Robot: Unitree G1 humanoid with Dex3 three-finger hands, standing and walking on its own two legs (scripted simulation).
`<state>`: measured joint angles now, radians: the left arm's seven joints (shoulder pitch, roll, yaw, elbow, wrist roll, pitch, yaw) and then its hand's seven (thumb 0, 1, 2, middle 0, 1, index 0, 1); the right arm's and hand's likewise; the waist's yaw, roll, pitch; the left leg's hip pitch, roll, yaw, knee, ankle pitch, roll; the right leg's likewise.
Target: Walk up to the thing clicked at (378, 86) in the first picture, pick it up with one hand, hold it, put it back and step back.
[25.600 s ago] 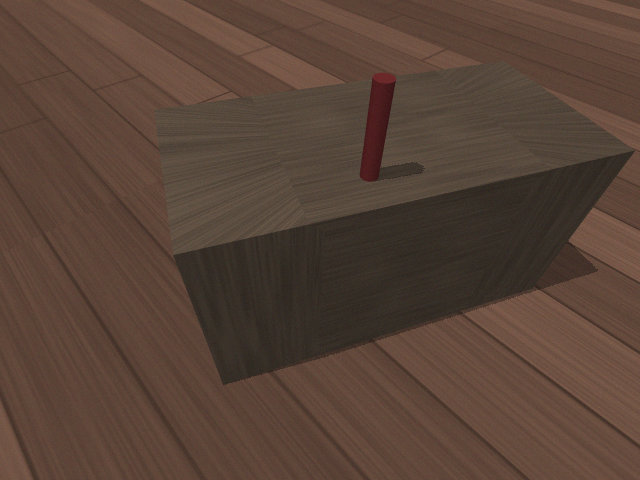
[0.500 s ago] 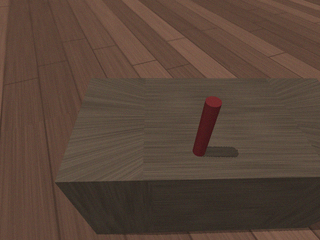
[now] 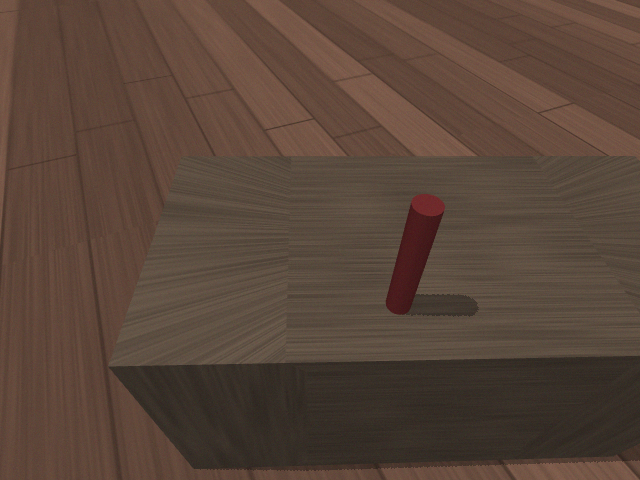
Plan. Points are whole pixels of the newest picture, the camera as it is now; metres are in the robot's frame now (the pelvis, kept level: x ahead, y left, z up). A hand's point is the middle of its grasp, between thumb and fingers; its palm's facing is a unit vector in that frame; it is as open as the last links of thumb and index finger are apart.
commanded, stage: stand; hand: right
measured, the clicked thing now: (410, 261) +0.45 -0.15 -0.01
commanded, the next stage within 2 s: none
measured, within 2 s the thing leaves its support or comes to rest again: neither
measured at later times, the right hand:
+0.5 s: hand out of the picture +0.06 -0.25 -0.16, palm faces -0.03 +0.94 -0.34, open 8.6 cm
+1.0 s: hand out of the picture +0.07 -0.25 -0.16, palm faces -0.03 +0.94 -0.34, open 7.4 cm
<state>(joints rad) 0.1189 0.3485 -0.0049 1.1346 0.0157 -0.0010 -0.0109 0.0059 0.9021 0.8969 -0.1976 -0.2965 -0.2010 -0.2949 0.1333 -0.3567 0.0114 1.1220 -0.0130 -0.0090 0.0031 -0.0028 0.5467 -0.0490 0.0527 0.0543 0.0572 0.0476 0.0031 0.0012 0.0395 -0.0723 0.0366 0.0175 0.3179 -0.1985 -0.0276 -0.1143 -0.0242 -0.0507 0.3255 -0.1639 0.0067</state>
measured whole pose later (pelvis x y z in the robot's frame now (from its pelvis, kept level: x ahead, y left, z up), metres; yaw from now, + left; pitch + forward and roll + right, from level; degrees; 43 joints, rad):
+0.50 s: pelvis +0.00 +0.00 +0.00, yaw +0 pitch -3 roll +0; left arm 0.12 0.35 0.00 1.13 0.01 0.00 -0.01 0.01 0.91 0.90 -0.20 -0.30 -0.20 -0.30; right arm 0.14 -0.35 0.01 1.13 -0.01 -0.01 0.01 0.00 -0.66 -0.85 0.20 0.30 0.20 0.29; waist 0.00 0.00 0.04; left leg -0.07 0.04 0.02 0.31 -0.19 -0.03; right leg -0.12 -0.03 -0.05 0.33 -0.16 0.01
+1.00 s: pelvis +0.00 +0.00 +0.00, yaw +0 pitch -2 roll +0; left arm 0.12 0.35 -0.01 1.12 0.01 -0.01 -0.01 0.01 0.91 0.90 -0.20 -0.30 -0.20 -0.30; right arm 0.13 -0.35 0.00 1.13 -0.01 -0.01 0.01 0.01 -0.90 -0.90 0.20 0.30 0.20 0.30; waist 0.00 0.00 0.04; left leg -0.07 0.04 0.02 0.31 -0.20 -0.03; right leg -0.11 -0.02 -0.05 0.32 -0.17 0.01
